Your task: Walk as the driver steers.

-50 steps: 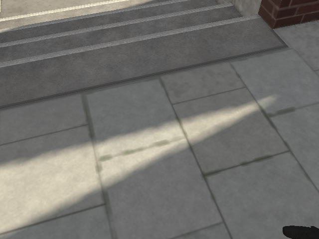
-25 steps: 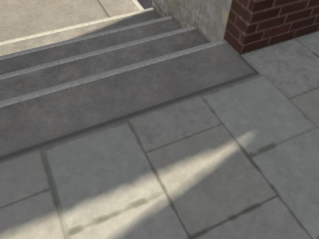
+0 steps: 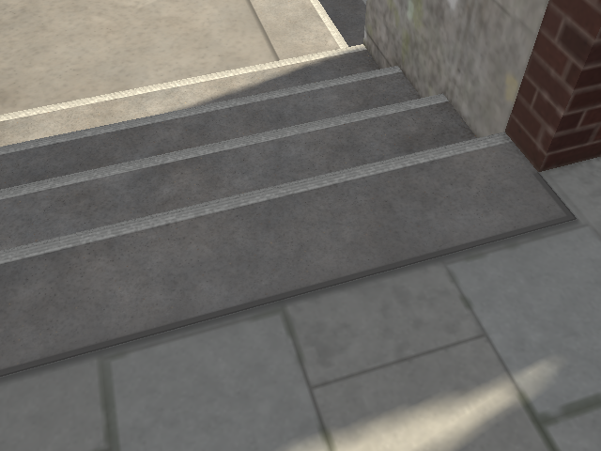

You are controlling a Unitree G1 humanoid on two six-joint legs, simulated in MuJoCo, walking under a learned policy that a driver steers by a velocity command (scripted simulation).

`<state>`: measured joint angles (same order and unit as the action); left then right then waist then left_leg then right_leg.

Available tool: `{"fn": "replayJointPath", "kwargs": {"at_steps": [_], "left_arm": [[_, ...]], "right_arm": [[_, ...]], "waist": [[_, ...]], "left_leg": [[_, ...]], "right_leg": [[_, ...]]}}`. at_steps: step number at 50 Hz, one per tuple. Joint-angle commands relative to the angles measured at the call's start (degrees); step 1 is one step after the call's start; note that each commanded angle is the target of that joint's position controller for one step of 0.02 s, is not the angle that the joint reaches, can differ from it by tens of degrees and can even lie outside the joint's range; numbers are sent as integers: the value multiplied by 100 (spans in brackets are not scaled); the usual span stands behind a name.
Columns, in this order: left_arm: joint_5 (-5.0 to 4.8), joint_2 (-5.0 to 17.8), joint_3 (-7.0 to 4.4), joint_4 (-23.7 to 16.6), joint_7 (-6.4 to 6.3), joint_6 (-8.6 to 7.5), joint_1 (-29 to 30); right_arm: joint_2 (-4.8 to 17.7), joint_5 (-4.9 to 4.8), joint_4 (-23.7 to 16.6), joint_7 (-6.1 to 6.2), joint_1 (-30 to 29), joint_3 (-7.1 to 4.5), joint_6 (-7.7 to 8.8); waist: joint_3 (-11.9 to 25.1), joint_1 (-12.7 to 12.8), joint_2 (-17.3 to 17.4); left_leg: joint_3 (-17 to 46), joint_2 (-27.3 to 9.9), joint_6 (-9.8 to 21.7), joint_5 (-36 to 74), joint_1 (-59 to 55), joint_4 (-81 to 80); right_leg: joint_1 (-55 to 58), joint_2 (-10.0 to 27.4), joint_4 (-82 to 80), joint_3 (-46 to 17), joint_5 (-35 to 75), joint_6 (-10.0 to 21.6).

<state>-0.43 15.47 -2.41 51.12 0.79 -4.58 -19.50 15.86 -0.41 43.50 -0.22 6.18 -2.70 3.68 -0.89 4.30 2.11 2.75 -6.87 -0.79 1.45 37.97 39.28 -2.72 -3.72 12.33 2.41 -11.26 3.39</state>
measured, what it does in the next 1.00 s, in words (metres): walks ahead: left foot, then right foot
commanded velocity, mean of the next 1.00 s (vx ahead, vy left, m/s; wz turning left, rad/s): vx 0.40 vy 0.00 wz -0.07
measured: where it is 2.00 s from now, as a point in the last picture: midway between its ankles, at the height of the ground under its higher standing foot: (334, 418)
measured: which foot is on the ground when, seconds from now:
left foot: up 0.00-0.16, down 0.18-0.70, up 0.72-1.00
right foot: down 0.00-0.18, up 0.20-0.70, down 0.72-1.00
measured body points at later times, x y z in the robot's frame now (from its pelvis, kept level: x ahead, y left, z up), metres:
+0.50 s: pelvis +0.28 +0.06 +0.00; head +0.30 +0.07 +0.45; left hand +0.44 +0.32 -0.11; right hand +0.29 -0.22 -0.12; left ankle +0.23 +0.15 -0.75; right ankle +0.42 -0.12 -0.68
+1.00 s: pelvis +0.49 -0.01 +0.00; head +0.53 -0.02 +0.44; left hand +0.64 +0.24 -0.12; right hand +0.56 -0.30 -0.14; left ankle +0.56 +0.15 -0.69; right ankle +0.52 -0.10 -0.75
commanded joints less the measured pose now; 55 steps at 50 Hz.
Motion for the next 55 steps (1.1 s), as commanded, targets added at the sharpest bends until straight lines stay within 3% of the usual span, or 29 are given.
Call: {"fn": "replayJointPath", "kwargs": {"at_steps": [1, 5, 7, 8, 9, 10, 11, 12, 13, 14, 16, 18, 21, 26, 30, 32, 33, 34, 35, 36, 37, 38, 39, 41, 42, 44, 47, 51, 55], "left_arm": [[-52, 1023, -231, -172, -47, -16, -132], [-86, 1112, -284, -25, -88, 115, -225], [-97, 1186, -307, -41, -117, 169, -26], [-70, 1051, -256, -63, -128, 193, -9], [69, 763, -127, -215, -143, 184, -59], [58, 71, 75, -300, -84, 48, -752], [-70, 693, -55, -225, -47, -76, -401], [-205, 969, -138, -406, -16, -161, 146], [-183, 916, -129, -462, -39, -188, 440], [-89, 873, -152, -480, -58, -175, 572], [-71, 685, -153, -402, -48, -47, 330], [-84, 509, -122, -387, -61, 93, 314], [-70, 479, -134, -536, -70, 152, 743], [-54, 313, -76, -808, 53, 101, 1521], [-64, 289, -50, -1146, 183, 108, 2045], [-45, 366, -89, -1287, 267, 112, 2056], [14, 410, -121, -1296, 286, 104, 1901], [50, 527, -198, -1196, 284, 85, 1383], [55, 732, -326, -965, 239, 57, 550], [126, 1205, -446, -787, 121, 81, -205], [228, 1516, -416, -741, 47, 106, -247], [183, 1072, -340, -808, 29, 131, -526], [149, 991, -293, -828, 8, 126, -40], [92, 601, -192, -835, -12, 91, 707], [135, 453, -154, -831, -7, 75, 947], [231, 400, -152, -801, 8, 21, 1245], [209, 709, -257, -727, -120, 54, 1419], [173, 743, -281, -618, -288, 226, 1473], [104, 858, -335, -494, -330, 402, 1378]], "right_arm": [[263, -44, -481, -81, -680, -22, 113], [417, -57, -610, -201, -863, -54, 169], [627, -30, -433, -199, -216, -161, 188], [888, -8, -150, -155, 648, -303, 185], [1304, 51, 52, -94, 1692, -427, 163], [1728, 39, 173, -107, 1905, -504, 129], [1121, -41, 137, -115, 1889, -356, 125], [912, -23, 77, -95, 1457, -276, 140], [806, 15, 18, -89, 1077, -238, 143], [650, 50, -6, -101, 805, -194, 149], [492, 107, 10, -110, 619, -150, 195], [588, 82, 117, -95, 639, -184, 271], [726, 129, 294, -19, 801, -228, 295], [826, 92, 476, 62, 946, -221, 271], [898, 24, 704, 82, 1277, -257, 123], [978, 4, 696, 117, 1145, -285, 7], [1017, -15, 711, 147, 1164, -289, -47], [1036, -23, 747, 169, 1178, -280, -96], [1007, -32, 770, 175, 1129, -246, -127], [856, 79, 655, 161, 1227, -161, -64], [97, 117, 710, 14, 2086, 105, 52], [741, -100, 990, -18, 1828, -76, 134], [882, -308, 752, -28, 1228, -145, 148], [707, -170, 759, 100, 848, -163, 48], [640, -143, 830, 138, 1048, -183, -88], [360, -102, 923, 203, 1393, -165, -309], [408, -34, 660, 263, 1120, -213, -438], [431, -40, 396, 183, 664, -253, -502], [465, -32, 114, 78, 289, -299, -546]], "waist": [[-256, 67, -529], [-284, -36, -627], [98, -464, -709], [660, -849, -596], [1548, -1201, 38], [2132, -797, 1564], [2012, -1068, 991], [1174, -1023, 710], [764, -867, 287], [434, -719, 160], [365, -432, 312], [211, -360, 249], [-31, -461, 102], [-245, -744, 52], [-410, -917, -18], [-412, -781, 75], [-225, -670, 165], [112, -375, 252], [555, 90, 133], [1283, 301, -403], [2291, -179, -1708], [2979, 305, -811], [2054, 222, -843], [888, -173, -352], [724, -428, -502], [678, -670, -619], [590, -689, -738], [470, -524, -759], [311, -381, -730]], "left_leg": [[-192, 183, 11, 415, -283, -595], [-165, 291, 266, -259, -315, -1030], [-399, 543, 468, -525, -1318, -1237], [-476, 627, 643, -443, -2570, -1269], [636, -367, 1015, -276, -4323, -1044], [3338, -1542, 1978, -1414, -6091, -1669], [3753, -1474, 1907, -2280, -5990, -2115], [2911, -1270, 1641, -2113, -5293, -2228], [2278, -1038, 1500, -1561, -4539, -2348], [1844, -848, 1445, -1019, -3901, -2516], [1304, -661, 1394, -511, -3284, -2836], [846, -663, 1437, -224, -2985, -3096], [285, -640, 1363, -17, -3001, -3298], [-600, -496, 1070, 122, -3176, -3416], [-831, -795, 985, 592, -4151, -3075], [-995, -861, 855, 1898, -4448, -2549], [-990, -846, 809, 3128, -4429, -2100], [-964, -777, 726, 4017, -4388, -1435], [-1095, -526, 530, 4011, -4074, -426], [-1114, -191, 277, 2092, -2757, 1080], [-724, 950, -101, -3776, -680, 3374], [739, 969, -48, -4204, -809, 3923], [688, 670, 4, -3952, -338, 3810], [300, 251, -63, -3192, -351, 2950], [248, 147, -110, -2940, -860, 2758], [129, 176, -226, -2533, -1464, 2409], [28, 117, -288, -1977, -1196, 1870], [-137, 33, -241, -1337, -1131, 1141], [-348, 96, -147, -1625, -1014, 614]], "right_leg": [[-196, 1524, -451, -681, 1172, 808], [543, 1872, -1, -808, 1676, 680], [605, 1763, 758, -654, 3042, 521], [296, 1459, 1767, -425, 3475, 366], [-835, 1112, 3534, -164, 2068, 151], [-3172, 9, 5425, -192, -1735, -214], [-3871, 262, 6088, -910, -2229, -170], [-4211, 556, 6139, -834, -1736, -85], [-4044, 840, 5901, -679, -1205, -88], [-3848, 998, 5550, -637, -868, -135], [-3278, 1166, 5223, -680, -524, -199], [-3281, 1209, 4957, -674, -314, -297], [-3678, 1141, 4238, -839, 532, -396], [-3411, 944, 2772, -473, 1805, -322], [-3783, 864, 2275, -302, 1404, -137], [-3671, 708, 2140, -70, 846, 12], [-3189, 489, 2113, 100, 545, 101], [-2451, 261, 2009, 187, 479, 210], [-1258, 104, 1453, 170, 1293, 373], [663, 990, 1752, -806, 3509, 686], [2670, 2921, 1805, -3306, 5378, 2003], [2503, 2826, 1742, -3306, 5591, 2018], [1856, 2626, 1589, -2242, 5488, 1715], [300, 2116, 1009, -1412, 4284, 1203], [-366, 1963, 725, -1070, 4058, 1110], [-1083, 1904, 419, -622, 3951, 1134], [-1100, 1975, 175, -240, 3466, 1157], [-919, 1956, -39, 133, 1977, 1032], [-456, 2178, 148, 177, 1641, 969]]}}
